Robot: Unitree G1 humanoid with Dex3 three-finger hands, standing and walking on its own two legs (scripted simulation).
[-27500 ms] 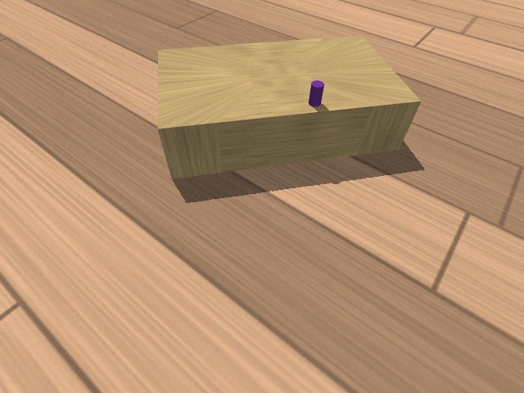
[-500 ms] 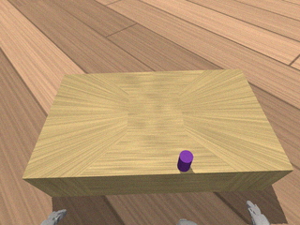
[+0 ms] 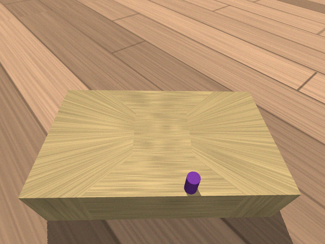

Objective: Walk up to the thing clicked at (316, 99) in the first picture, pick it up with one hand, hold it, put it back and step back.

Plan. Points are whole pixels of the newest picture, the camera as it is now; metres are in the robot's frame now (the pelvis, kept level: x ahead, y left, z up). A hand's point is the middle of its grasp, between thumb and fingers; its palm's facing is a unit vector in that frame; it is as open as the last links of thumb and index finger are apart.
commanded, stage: stand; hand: right
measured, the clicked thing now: (192, 183) +0.46 -0.15 -0.39
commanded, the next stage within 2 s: none
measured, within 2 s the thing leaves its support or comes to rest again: neither
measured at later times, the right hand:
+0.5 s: hand out of the picture +0.04 -0.23 -0.16, palm faces -0.04 +0.94 -0.33, open 7.4 cm
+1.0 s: hand out of the picture +0.08 -0.24 -0.15, palm faces -0.03 +0.94 -0.34, open 7.4 cm
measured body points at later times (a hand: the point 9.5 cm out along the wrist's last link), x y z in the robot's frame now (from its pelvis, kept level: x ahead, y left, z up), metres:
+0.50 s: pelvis +0.00 +0.01 +0.00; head +0.01 +0.01 +0.45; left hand +0.05 +0.31 -0.14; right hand +0.04 -0.28 -0.13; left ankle -0.01 +0.16 -0.74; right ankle +0.05 -0.12 -0.74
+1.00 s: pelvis +0.02 +0.01 +0.01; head +0.03 +0.01 +0.46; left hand +0.09 +0.31 -0.13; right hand +0.08 -0.28 -0.13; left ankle -0.01 +0.16 -0.74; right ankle +0.05 -0.12 -0.74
